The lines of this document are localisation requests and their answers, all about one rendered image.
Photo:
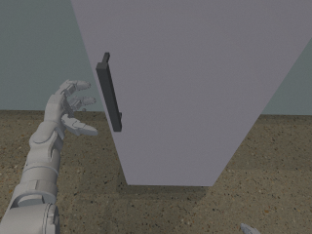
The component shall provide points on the robot left hand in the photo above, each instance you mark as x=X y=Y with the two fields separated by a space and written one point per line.
x=57 y=107

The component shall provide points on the robot left upper arm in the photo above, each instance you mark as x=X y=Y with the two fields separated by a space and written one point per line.
x=33 y=219

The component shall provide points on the left robot forearm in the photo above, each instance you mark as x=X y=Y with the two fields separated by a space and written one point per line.
x=38 y=183

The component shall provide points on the robot right hand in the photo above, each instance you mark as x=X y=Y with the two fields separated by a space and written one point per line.
x=248 y=230

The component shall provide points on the fridge door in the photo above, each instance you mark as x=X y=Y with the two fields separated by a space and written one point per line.
x=190 y=77

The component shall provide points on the handle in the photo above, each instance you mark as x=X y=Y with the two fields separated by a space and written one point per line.
x=106 y=84

